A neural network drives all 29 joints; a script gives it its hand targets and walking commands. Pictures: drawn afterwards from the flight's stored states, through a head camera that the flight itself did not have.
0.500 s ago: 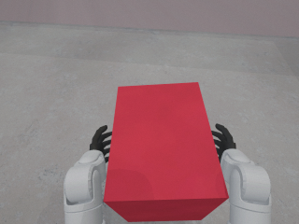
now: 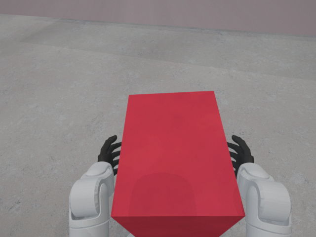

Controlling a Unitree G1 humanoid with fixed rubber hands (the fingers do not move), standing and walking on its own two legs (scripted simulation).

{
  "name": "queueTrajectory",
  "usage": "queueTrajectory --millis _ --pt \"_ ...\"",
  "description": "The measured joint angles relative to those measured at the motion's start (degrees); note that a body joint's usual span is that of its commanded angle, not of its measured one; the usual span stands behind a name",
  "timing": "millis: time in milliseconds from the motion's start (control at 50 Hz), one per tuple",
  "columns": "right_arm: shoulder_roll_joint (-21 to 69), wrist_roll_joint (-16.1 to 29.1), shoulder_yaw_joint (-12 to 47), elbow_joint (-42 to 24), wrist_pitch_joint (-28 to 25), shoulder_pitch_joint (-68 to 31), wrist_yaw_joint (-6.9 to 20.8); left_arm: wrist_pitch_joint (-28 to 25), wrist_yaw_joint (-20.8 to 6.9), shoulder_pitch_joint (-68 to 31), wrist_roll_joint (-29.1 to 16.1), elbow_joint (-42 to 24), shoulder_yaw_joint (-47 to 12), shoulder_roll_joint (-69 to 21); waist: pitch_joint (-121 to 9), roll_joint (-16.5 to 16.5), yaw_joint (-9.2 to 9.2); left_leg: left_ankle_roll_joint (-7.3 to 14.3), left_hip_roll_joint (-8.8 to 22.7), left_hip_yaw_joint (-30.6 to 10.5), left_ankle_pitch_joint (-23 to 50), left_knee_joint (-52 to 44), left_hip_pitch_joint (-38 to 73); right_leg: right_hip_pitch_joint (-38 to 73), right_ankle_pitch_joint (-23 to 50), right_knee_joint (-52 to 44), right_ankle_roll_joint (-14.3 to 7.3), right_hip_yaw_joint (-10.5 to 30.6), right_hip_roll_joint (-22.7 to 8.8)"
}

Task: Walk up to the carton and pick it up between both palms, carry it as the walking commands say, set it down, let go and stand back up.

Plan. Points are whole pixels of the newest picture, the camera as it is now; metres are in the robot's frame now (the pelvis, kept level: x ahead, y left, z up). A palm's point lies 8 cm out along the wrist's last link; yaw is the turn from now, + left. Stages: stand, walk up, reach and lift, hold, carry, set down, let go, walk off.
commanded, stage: carry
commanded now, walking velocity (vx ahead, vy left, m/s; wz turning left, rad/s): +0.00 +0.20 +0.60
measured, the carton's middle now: (173, 168) +0.29 -0.01 +0.00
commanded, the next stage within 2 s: none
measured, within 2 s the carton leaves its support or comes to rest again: neither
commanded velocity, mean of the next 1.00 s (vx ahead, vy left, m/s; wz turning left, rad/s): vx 0.00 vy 0.20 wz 0.60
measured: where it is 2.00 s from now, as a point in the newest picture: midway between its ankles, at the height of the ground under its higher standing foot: outside the picture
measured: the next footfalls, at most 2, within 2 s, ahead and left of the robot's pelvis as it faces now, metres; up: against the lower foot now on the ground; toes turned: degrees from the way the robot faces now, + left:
left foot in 0.18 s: +0.04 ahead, +0.24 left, +0.00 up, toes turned +12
right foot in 0.50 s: +0.00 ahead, +0.08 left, +0.00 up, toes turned +11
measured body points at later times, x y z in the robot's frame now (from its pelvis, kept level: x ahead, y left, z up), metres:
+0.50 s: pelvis -0.07 +0.15 -0.02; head -0.02 +0.15 +0.43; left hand +0.16 +0.38 +0.05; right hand +0.24 +0.08 +0.04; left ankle +0.00 +0.23 -0.74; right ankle -0.04 +0.06 -0.74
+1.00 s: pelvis -0.18 +0.28 -0.02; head -0.16 +0.31 +0.42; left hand -0.06 +0.57 +0.02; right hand +0.13 +0.32 +0.03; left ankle -0.19 +0.39 -0.74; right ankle -0.10 +0.14 -0.66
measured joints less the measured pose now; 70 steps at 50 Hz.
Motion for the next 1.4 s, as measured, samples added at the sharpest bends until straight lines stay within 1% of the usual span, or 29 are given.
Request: queueTrajectory --millis 100,160,180,200,240,260,320,380,480,520,540,580,620,660,760,840,860,880,920,960,1000,1080,1180,1200,1240,1280,1320,1360,1400 --pt "0.1 0.4 -0.9 0.5 0.1 -1.9 -0.1 0.3 -0.2 -1.3 0.7 -0.3 0.2 -0.1 0.4 -2.2 -0.08 -0.2 4.5 1.0 -3.8 -14.1 5.4 -1.0 -0.9 3.4 3.6 -1.4 -6.5" --pt "0.2 0.7 -1.3 1.2 0.2 -2.4 0.0 0.8 -0.2 -1.6 1.2 -0.3 0.2 -0.1 -0.1 -3.4 0.02 0.5 3.8 2.9 -2.2 -25.4 10.8 -2.9 -2.7 8.0 6.7 -1.7 -10.8" --pt "0.2 0.7 -1.2 1.7 0.2 -2.9 0.0 1.1 -0.2 -1.8 1.4 -0.4 0.5 0.0 -0.5 -3.5 0.06 0.7 3.3 2.9 2.9 -28.9 12.0 -4.5 -3.8 11.1 7.0 -1.3 -12.1" --pt "0.3 0.6 -0.8 3.0 -0.6 -3.3 0.1 0.9 -0.2 -2.1 1.3 0.1 1.3 0.0 -0.5 -4.0 0.06 0.6 2.5 2.6 4.8 -26.8 10.0 -7.0 -9.2 16.2 7.3 0.7 -12.1" --pt "0.4 0.1 0.1 5.5 -2.2 -3.4 0.1 0.4 -0.3 -2.5 1.0 1.5 2.9 -0.1 0.7 -4.1 1.02 1.4 1.9 1.8 2.9 -22.8 7.1 -12.7 -19.2 30.1 6.9 5.4 -8.2" --pt "0.3 -0.1 0.4 6.2 -2.5 -3.1 0.1 0.4 -0.3 -2.3 0.8 1.9 3.2 -0.1 1.6 -4.2 1.58 1.9 1.5 1.4 2.4 -22.6 6.6 -15.1 -20.5 35.9 6.7 6.5 -6.1" --pt "0.2 0.2 0.6 5.0 -2.5 -1.7 0.1 0.5 0.5 -1.3 -0.2 1.0 2.5 0.0 4.1 -4.5 2.89 3.1 -0.4 0.7 4.5 -25.4 6.5 -18.8 -16.5 40.8 5.7 6.8 -1.5" --pt "0.1 0.5 1.0 1.1 -2.7 0.0 0.1 0.0 1.0 -0.6 -1.1 -1.6 1.4 0.1 5.6 -3.8 3.20 4.9 -2.7 0.1 7.3 -28.4 6.5 -18.4 -13.8 34.8 4.1 6.2 1.9" --pt "0.0 -0.3 1.4 -2.4 -2.4 0.8 -0.1 -1.0 0.7 -0.7 -2.0 -2.6 1.1 0.0 4.1 -1.0 2.10 6.7 -6.3 -1.0 11.4 -33.2 6.8 -10.6 -11.8 16.5 1.3 5.4 6.3" --pt "0.0 -0.6 0.8 -2.4 -1.7 0.5 -0.1 -1.4 0.4 -1.0 -1.8 -1.2 0.7 0.0 3.3 1.9 1.47 6.8 -6.9 -2.3 12.7 -34.4 7.4 -6.2 -5.1 7.7 -0.7 3.9 7.4" --pt "0.0 -0.6 0.5 -2.2 -1.4 0.6 -0.1 -1.5 0.2 -1.2 -1.5 -0.4 0.5 -0.1 3.1 2.8 1.24 4.9 -7.1 -2.5 9.1 -31.3 6.7 -5.2 -2.7 6.2 -2.1 3.2 7.2" --pt "0.0 -0.6 0.5 -1.7 -0.9 1.0 -0.1 -0.9 0.0 -1.1 -1.0 0.2 0.3 0.0 2.1 2.1 0.78 2.8 -6.9 -0.9 1.5 -16.6 2.8 -4.0 -1.3 4.6 -2.9 2.5 5.2" --pt "-0.1 -0.5 0.4 -1.0 -0.3 0.8 -0.2 -0.4 -0.2 -0.7 -0.6 0.5 0.3 0.0 1.3 1.4 0.35 1.5 -4.8 -0.3 -0.6 -4.3 0.4 -2.4 -0.6 2.5 -2.1 1.7 3.4" --pt "0.0 -0.3 0.2 -0.3 0.1 -0.1 -0.2 -0.1 -0.3 -0.8 -0.1 0.4 0.4 -0.1 0.8 0.6 0.09 0.3 -1.9 -0.6 -1.2 0.3 0.2 -1.3 0.1 1.3 -0.8 1.1 1.5" --pt "0.1 0.1 -0.7 0.9 0.2 -2.3 -0.2 0.2 -0.5 -1.8 0.9 0.3 0.8 -0.1 0.4 -1.9 -0.29 -0.7 3.4 0.1 -5.1 -10.5 5.2 -1.6 0.0 3.1 2.5 -0.3 -4.8" --pt "0.2 0.6 -1.2 2.1 0.3 -3.1 -0.1 1.0 -0.6 -2.1 1.7 0.1 0.8 -0.1 -0.3 -3.5 -0.11 0.1 3.3 2.6 -2.8 -25.3 12.2 -3.7 -1.6 8.2 6.3 -0.7 -10.1" --pt "0.3 0.6 -1.1 2.7 0.2 -3.5 0.0 1.2 -0.6 -2.2 1.9 -0.1 1.1 -0.1 -0.7 -3.4 -0.06 0.7 2.9 2.2 2.7 -28.8 13.3 -5.5 -3.1 11.3 6.4 -0.3 -11.0" --pt "0.4 0.5 -0.6 3.8 -0.6 -3.8 0.0 1.0 -0.6 -2.4 1.8 0.2 1.8 0.0 -0.8 -3.6 0.04 1.5 2.4 1.8 3.7 -26.9 11.4 -8.1 -9.1 16.4 6.6 1.7 -10.6" --pt "0.4 0.0 0.2 6.0 -2.3 -3.6 0.1 0.5 -0.6 -2.7 1.5 1.5 3.2 -0.1 0.4 -3.9 0.97 1.9 1.6 0.8 0.1 -22.7 8.1 -14.0 -19.2 30.5 6.3 6.2 -7.1" --pt "0.3 -0.1 0.7 6.7 -2.7 -2.7 0.2 0.6 -0.3 -2.0 0.9 1.8 3.3 0.0 2.4 -4.3 2.17 2.6 0.6 0.1 1.4 -22.7 7.0 -18.2 -19.6 39.9 5.9 7.8 -3.3" --pt "0.2 0.2 0.8 5.4 -2.5 -1.6 0.3 0.8 0.4 -1.0 0.1 0.8 2.5 0.0 4.1 -4.1 3.01 3.4 -0.8 -0.5 4.3 -25.2 7.0 -19.9 -16.2 41.6 5.3 7.3 -0.5" --pt "0.0 0.6 1.3 -0.2 -2.7 0.5 0.2 0.1 1.1 -0.1 -1.2 -3.2 1.0 0.1 5.8 -2.8 3.28 5.3 -3.9 -1.7 8.5 -30.1 7.3 -18.1 -12.7 32.2 3.1 5.9 4.0" --pt "0.0 -0.3 1.4 -2.6 -2.0 0.7 0.2 -0.7 0.7 -0.3 -1.7 -3.3 0.8 0.0 3.1 0.1 2.01 7.0 -8.0 -3.1 13.6 -36.4 8.2 -8.0 -10.0 11.1 0.8 4.4 7.7" --pt "0.0 -0.5 1.0 -2.5 -1.6 0.4 0.2 -1.0 0.6 -0.4 -1.6 -2.5 0.5 0.0 2.7 1.9 1.63 6.8 -8.2 -4.0 14.3 -37.0 8.5 -5.9 -4.8 6.4 -1.2 3.6 8.2" --pt "0.0 -0.5 0.4 -2.1 -1.0 0.5 0.2 -1.0 0.2 -0.9 -1.0 -1.0 0.2 0.0 2.1 3.1 1.16 2.3 -8.4 -3.2 6.9 -26.2 5.4 -4.2 -0.2 3.5 -3.6 2.3 7.1" --pt "0.0 -0.6 0.6 -1.2 -0.5 0.7 0.2 -0.3 0.1 -0.7 -0.7 -0.4 0.4 0.0 1.1 2.1 0.88 0.7 -7.1 -1.7 1.3 -9.9 1.4 -3.1 0.2 2.1 -3.4 1.8 5.2" --pt "0.0 -0.5 0.6 -0.4 0.1 0.1 0.1 0.1 -0.1 -0.5 -0.3 -0.2 0.5 0.0 0.5 1.4 0.50 -0.4 -4.2 -1.8 0.4 0.0 -0.3 -1.8 0.7 0.7 -2.3 1.3 3.3" --pt "0.1 -0.4 0.2 0.1 0.4 -0.8 0.0 0.3 -0.2 -0.9 0.0 -0.2 0.8 -0.1 0.3 0.5 0.20 -1.5 -1.0 -2.4 -0.6 2.0 0.1 -1.2 1.0 0.5 -1.1 0.8 1.2" --pt "0.1 -0.3 -0.1 0.6 0.5 -1.8 -0.1 0.3 -0.3 -1.5 0.4 0.1 1.0 -0.1 0.2 -0.6 -0.06 -2.0 1.6 -2.5 -2.7 -1.3 1.7 -1.4 1.0 1.3 0.1 0.3 -1.3"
